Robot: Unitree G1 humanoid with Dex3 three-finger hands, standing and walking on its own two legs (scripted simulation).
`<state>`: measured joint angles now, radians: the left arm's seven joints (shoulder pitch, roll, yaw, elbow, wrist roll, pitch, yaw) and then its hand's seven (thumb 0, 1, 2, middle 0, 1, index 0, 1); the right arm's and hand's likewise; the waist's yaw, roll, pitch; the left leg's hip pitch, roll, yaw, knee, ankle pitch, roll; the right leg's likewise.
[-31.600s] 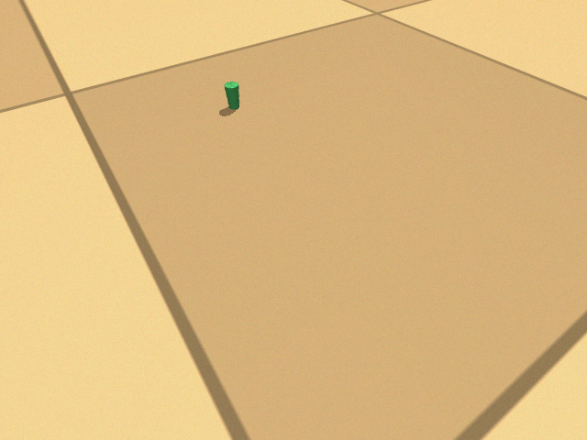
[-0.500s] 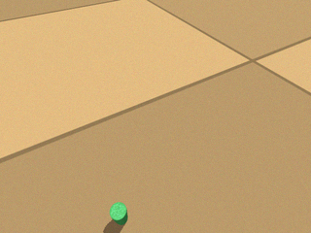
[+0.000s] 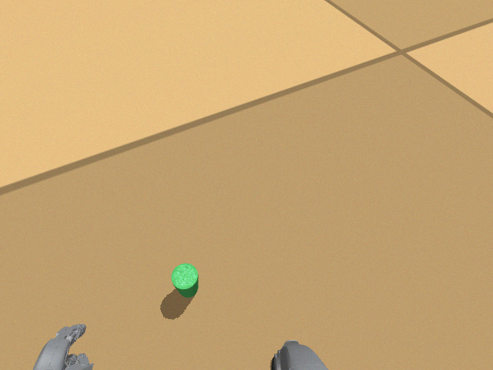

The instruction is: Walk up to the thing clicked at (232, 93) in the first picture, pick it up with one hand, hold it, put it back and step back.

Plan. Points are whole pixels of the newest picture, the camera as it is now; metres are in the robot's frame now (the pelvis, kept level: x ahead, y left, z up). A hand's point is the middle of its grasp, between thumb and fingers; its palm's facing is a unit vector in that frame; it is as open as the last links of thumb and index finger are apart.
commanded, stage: step back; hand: left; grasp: from the side
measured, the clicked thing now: (186, 282) +0.46 +0.17 -0.67
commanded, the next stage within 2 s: none
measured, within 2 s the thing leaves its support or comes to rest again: neither
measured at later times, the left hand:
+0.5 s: hand out of the picture +0.03 +0.25 -0.12, palm faces -0.10 -0.91 -0.40, open 7.4 cm
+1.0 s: hand out of the picture -0.12 +0.28 -0.14, palm faces -0.11 -0.92 -0.38, open 7.4 cm
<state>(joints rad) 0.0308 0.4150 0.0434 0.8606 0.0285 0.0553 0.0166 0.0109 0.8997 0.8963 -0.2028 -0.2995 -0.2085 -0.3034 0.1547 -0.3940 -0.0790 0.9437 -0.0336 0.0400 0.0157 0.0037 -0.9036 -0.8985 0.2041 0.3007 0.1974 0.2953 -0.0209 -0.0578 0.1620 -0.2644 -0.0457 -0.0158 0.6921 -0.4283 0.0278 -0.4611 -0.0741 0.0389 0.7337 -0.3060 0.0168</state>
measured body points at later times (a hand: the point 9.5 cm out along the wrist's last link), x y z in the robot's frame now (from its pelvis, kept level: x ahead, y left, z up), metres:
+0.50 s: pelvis -0.09 +0.00 +0.01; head -0.04 -0.02 +0.46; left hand +0.04 +0.30 -0.10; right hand -0.01 -0.32 -0.11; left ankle -0.09 +0.12 -0.65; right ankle -0.09 -0.12 -0.71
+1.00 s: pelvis -0.23 +0.01 +0.02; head -0.17 +0.03 +0.46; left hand -0.11 +0.32 -0.11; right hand -0.14 -0.31 -0.08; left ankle -0.16 +0.12 -0.71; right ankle -0.29 -0.15 -0.64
